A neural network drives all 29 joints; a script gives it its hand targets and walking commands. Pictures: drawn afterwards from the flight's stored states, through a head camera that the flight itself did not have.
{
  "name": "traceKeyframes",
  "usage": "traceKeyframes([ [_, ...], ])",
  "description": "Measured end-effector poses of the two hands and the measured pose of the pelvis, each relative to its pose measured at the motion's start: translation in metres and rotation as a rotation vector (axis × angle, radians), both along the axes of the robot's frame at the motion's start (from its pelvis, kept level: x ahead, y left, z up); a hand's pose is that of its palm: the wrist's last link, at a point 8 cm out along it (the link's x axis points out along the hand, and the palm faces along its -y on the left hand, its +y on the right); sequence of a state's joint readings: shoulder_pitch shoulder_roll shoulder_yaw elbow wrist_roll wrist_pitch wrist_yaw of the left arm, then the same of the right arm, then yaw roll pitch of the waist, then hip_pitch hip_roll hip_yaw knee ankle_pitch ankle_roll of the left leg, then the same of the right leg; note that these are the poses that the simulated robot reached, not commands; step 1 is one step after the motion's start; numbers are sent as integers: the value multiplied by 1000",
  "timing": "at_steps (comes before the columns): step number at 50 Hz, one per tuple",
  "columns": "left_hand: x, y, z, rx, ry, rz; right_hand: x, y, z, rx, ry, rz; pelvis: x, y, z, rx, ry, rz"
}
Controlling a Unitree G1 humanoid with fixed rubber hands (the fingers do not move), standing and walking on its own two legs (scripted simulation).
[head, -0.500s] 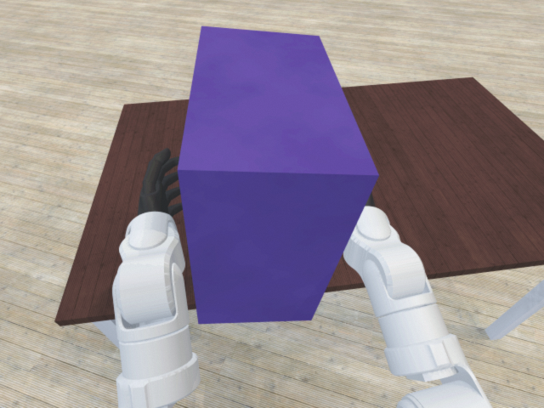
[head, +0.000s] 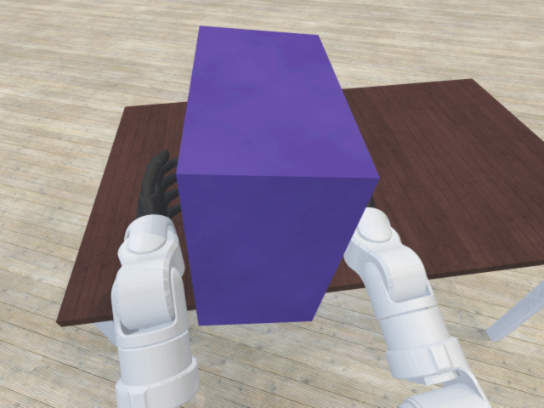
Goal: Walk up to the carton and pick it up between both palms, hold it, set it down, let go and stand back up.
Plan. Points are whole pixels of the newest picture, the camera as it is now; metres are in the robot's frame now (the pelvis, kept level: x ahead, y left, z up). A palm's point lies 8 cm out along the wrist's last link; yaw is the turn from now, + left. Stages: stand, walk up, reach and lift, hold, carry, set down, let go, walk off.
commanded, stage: hold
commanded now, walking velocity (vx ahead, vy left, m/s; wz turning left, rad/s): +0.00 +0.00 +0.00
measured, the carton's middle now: (258, 180) +0.41 +0.00 +0.15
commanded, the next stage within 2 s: none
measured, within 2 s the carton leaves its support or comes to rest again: neither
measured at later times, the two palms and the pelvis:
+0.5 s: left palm (154, 212) +0.34 +0.13 +0.17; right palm (354, 202) +0.35 -0.13 +0.14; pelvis +0.01 +0.00 +0.00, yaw +0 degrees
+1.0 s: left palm (160, 211) +0.34 +0.12 +0.17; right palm (357, 204) +0.36 -0.13 +0.14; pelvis +0.00 +0.00 +0.00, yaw +0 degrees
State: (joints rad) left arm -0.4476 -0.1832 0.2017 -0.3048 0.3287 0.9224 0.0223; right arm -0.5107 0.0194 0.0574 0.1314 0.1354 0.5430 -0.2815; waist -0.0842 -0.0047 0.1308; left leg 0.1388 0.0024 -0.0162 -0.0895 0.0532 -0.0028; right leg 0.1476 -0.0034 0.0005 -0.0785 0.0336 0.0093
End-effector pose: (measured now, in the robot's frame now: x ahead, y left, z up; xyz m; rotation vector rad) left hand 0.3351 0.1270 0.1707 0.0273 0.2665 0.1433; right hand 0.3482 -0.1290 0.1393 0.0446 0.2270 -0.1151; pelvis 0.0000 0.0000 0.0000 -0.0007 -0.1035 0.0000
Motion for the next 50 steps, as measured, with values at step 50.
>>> traceKeyframes([
  [50, 9, -3, -2, -11, 20, -4, 7, -3, -2, -4, 20, -7, -5, -2, 0, 0, 11, -8],
])
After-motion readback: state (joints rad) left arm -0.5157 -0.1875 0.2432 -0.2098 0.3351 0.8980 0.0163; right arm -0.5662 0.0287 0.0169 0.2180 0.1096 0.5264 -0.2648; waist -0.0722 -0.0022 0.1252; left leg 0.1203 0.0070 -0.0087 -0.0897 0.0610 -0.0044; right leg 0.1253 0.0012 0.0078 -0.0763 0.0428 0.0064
